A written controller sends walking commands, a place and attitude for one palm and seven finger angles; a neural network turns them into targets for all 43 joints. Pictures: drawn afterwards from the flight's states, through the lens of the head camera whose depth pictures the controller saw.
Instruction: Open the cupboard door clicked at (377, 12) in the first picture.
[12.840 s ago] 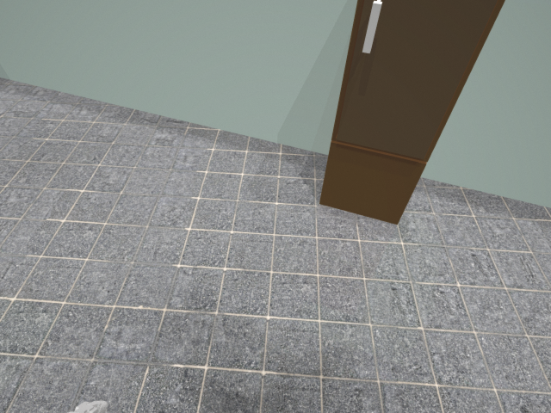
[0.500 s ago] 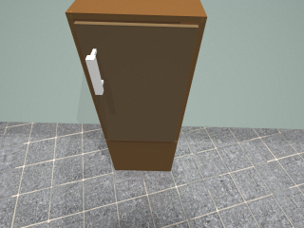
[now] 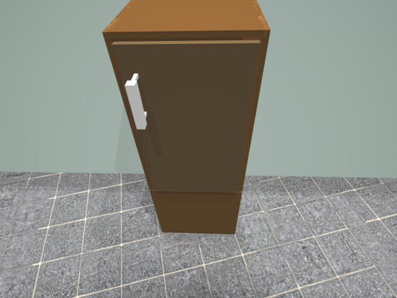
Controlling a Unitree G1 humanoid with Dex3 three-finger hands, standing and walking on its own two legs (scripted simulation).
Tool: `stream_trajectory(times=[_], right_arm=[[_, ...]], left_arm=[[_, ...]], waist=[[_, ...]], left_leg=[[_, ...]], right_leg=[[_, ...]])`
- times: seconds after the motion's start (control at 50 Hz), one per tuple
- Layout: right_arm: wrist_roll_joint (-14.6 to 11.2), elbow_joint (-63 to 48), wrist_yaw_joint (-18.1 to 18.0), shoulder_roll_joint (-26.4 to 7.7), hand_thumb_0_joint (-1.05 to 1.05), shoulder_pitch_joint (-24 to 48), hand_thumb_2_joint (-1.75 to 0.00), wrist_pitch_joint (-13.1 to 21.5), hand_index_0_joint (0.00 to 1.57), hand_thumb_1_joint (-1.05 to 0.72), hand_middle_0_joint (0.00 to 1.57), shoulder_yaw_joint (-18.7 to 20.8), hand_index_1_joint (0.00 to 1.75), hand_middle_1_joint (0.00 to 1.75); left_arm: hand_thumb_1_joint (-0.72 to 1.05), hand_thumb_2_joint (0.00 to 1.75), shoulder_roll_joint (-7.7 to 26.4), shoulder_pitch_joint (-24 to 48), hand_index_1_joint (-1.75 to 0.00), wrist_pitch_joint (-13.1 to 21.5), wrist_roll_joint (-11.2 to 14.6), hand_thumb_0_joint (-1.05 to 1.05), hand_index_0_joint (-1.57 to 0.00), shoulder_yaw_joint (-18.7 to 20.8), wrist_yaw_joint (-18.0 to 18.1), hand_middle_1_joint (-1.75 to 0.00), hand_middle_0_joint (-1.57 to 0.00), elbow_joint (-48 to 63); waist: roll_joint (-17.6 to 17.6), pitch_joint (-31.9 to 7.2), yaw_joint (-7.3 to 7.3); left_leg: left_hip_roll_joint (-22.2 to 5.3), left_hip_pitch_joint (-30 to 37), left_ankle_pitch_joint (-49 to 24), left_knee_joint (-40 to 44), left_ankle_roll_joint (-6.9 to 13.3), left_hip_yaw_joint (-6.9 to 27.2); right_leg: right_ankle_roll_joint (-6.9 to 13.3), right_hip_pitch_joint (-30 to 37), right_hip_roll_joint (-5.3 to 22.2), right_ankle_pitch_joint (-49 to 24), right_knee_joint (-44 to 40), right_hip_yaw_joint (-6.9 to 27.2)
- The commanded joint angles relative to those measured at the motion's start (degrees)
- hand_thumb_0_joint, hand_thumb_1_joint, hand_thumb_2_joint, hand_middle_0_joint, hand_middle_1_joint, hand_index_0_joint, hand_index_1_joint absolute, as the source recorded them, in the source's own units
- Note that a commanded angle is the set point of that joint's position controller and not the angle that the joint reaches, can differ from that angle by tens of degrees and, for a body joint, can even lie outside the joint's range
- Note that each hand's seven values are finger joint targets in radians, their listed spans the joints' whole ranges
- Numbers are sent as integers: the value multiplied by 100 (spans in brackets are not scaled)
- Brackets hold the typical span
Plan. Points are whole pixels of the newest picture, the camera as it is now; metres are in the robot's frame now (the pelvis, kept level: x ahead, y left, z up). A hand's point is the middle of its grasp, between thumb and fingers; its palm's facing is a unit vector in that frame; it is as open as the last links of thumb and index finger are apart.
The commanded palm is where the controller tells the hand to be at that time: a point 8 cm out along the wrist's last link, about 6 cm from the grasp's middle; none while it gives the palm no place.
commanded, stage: come to a stop and stand still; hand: left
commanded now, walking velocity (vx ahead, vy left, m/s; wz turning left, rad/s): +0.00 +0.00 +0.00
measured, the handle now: (138, 101) +0.56 +0.20 +0.12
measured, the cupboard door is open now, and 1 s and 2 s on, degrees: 0 0 0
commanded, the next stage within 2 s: look again from close up in 0.78 s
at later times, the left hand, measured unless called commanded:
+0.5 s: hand out of the picture +0.06 +0.16 -0.15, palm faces +0.02 -0.97 -0.25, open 7.3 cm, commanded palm none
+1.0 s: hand out of the picture +0.08 +0.15 -0.16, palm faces +0.04 -0.97 -0.23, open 7.4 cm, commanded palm none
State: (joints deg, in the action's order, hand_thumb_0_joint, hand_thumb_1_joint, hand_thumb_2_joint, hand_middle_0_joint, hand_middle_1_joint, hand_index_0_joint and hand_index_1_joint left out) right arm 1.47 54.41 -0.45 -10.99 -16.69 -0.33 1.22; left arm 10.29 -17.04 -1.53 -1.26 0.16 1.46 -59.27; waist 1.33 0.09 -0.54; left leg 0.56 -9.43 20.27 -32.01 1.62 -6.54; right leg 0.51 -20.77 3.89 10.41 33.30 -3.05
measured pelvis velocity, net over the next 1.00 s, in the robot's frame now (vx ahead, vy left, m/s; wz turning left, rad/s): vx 0.05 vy -0.04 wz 0.02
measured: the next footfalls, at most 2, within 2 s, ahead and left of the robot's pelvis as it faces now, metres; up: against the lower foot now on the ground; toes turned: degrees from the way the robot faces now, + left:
none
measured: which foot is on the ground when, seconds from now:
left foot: down 0.00-1.00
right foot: down 0.00-1.00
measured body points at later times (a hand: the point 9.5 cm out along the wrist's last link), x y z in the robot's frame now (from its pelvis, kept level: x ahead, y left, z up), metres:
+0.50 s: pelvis +0.04 -0.02 +0.01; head +0.05 -0.05 +0.46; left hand +0.06 +0.21 -0.13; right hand +0.01 -0.24 -0.16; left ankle -0.03 +0.10 -0.73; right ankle +0.09 -0.12 -0.73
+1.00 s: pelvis +0.05 -0.04 +0.01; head +0.06 -0.05 +0.46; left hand +0.08 +0.20 -0.14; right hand +0.05 -0.26 -0.16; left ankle -0.03 +0.10 -0.73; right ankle +0.09 -0.12 -0.73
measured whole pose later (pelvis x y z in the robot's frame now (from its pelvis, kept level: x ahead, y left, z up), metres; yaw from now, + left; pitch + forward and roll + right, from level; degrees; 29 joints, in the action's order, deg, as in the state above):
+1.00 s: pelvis +0.05 -0.04 +0.01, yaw +1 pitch -1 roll +1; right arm 1.2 64.1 -1.8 -10.0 -16.3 1.4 -0.2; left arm 9.4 -11.3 1.3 -0.4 0.3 1.1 -64.4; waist 1.8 2.5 -0.1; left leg -3.1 -2.5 18.3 -22.0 -2.2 -4.2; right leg 3.0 -14.6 -0.1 11.1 26.4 -5.8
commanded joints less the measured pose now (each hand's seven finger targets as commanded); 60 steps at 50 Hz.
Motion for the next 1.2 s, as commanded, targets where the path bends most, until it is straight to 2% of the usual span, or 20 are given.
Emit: stream_trajectory(times=[0.0,0.06,0.1,0.16,0.28,0.38,0.46,0.5,0.56,0.62,0.66,0.74,0.8,0.84,0.92,0.96,1.02,1.04,1.08,1.18], right_arm=[[-18,-330,-32,-618,0,-188,-90,138,20,-90,20,66,30,30],[-26,-171,-46,-596,0,-350,-90,143,20,-90,20,31,30,30],[-34,-47,-54,-566,0,-446,-90,170,20,-90,20,6,30,30],[-40,144,-65,-528,0,-561,-90,206,20,-90,20,-28,30,30],[-46,479,-93,-427,0,-604,-90,252,20,-90,20,-89,30,30],[-44,706,-127,-360,0,-652,-90,273,20,-90,20,-108,30,30],[-44,816,-145,-303,0,-656,-90,259,20,-90,20,-103,30,30],[-41,845,-153,-308,0,-674,-90,257,20,-90,20,-92,30,30],[-40,892,-153,-277,0,-662,-90,228,20,-90,20,-87,30,30],[-35,918,-153,-278,0,-694,-90,225,20,-90,20,-81,30,30],[-36,916,-156,-288,0,-672,-90,238,20,-90,20,-76,30,30],[-33,913,-169,-263,0,-632,-90,240,20,-90,20,-58,30,30],[-37,898,-170,-338,0,-585,-90,232,20,-90,20,-48,30,30],[-32,905,-173,-279,0,-582,-90,232,20,-90,20,-43,30,30],[-40,882,-173,-391,0,-540,-90,232,20,-90,20,-34,30,30],[-42,885,-175,-396,0,-509,-90,236,20,-90,20,-37,30,30],[-45,885,-173,-413,0,-513,-90,227,20,-90,20,-34,30,30],[-44,903,-176,-329,0,-532,-90,222,20,-90,20,-40,30,30],[-45,901,-174,-398,0,-500,-90,227,20,-90,20,-31,30,30],[-42,940,-170,-362,0,-522,-90,216,20,-90,20,-43,30,30]], left_arm=[[90,90,607,-62,-30,201,4,0,-20,98,-17,-30,-20,261],[90,90,633,-57,-30,244,21,0,-20,95,-28,-30,-20,178],[90,90,650,-65,-30,295,38,0,-20,94,-29,-30,-20,93],[90,90,687,-2,-30,343,57,0,-20,97,-27,-30,-20,-3],[90,90,627,25,-30,388,80,0,-20,88,-13,-30,-20,-242],[90,90,592,111,-30,403,91,0,-20,102,12,-30,-20,-351],[90,90,583,208,-30,387,95,0,-20,102,24,-30,-20,-394],[90,90,606,222,-30,393,95,0,-20,111,27,-30,-20,-397],[90,90,607,308,-30,373,91,0,-20,120,33,-30,-20,-368],[90,90,645,350,-30,376,90,0,-20,143,32,-30,-20,-331],[90,90,637,393,-30,374,89,0,-20,149,33,-30,-20,-310],[90,90,642,419,-30,375,88,0,-20,164,35,-30,-20,-297],[90,90,685,428,-30,377,81,0,-20,181,30,-30,-20,-281],[90,90,658,433,-30,368,79,0,-20,181,28,-30,-20,-279],[90,90,703,407,-30,376,78,0,-20,181,21,-30,-20,-291],[90,90,695,398,-30,368,80,0,-20,176,20,-30,-20,-282],[90,90,730,364,-30,377,76,0,-20,179,14,-30,-20,-313],[90,90,677,380,-30,364,76,0,-20,171,17,-30,-20,-314],[90,90,711,357,-30,370,77,0,-20,174,18,-30,-20,-320],[90,90,692,309,-30,346,76,0,-20,169,13,-30,-20,-321]], waist=[[-104,790,11],[-209,767,79],[-376,593,108],[-250,449,158],[-291,306,109],[-135,191,79],[-50,249,48],[-236,165,54],[-225,328,62],[-244,233,81],[-104,195,74],[-157,145,76],[-190,184,83],[-69,173,89],[-187,177,84],[-21,196,65],[-247,179,81],[-144,228,88],[-130,246,74],[-100,342,60]], left_leg=[[-637,-1322,1062,1623,193,971],[-582,-1010,798,1550,187,885],[-542,-733,413,1413,167,782],[-554,-456,43,1397,139,737],[-589,-373,-447,1391,68,663],[-649,-316,-857,1418,-1,621],[-684,-338,-963,1431,-27,586],[-673,-255,-976,1376,-46,557],[-662,-298,-842,1396,-69,542],[-644,-223,-768,1383,-77,532],[-693,-199,-941,1423,-74,557],[-725,-106,-1031,1445,-85,549],[-702,-98,-907,1406,-93,519],[-739,-35,-977,1462,-90,531],[-720,-31,-918,1426,-88,521],[-731,-32,-991,1440,-82,524],[-714,-10,-859,1419,-89,506],[-736,-15,-881,1480,-83,521],[-729,-16,-921,1442,-84,523],[-708,-91,-731,1470,-74,520]], right_leg=[[154,424,59,1040,-781,609],[170,296,117,1167,-1026,753],[192,340,207,1108,-1155,853],[230,404,260,878,-1181,855],[263,829,331,106,-1087,779],[288,1157,361,-755,-899,666],[295,1268,366,-1012,-875,611],[309,1313,395,-1147,-885,634],[312,1223,393,-947,-993,652],[335,1215,399,-723,-1099,723],[318,1289,357,-916,-1036,643],[327,1340,350,-1123,-1023,614],[330,1279,368,-966,-1120,682],[328,1271,328,-979,-1119,637],[321,1273,336,-959,-1154,676],[312,1301,323,-1020,-1145,654],[320,1272,345,-893,-1217,693],[319,1272,329,-867,-1231,652],[312,1259,328,-925,-1205,645],[299,1201,309,-505,-1319,685]])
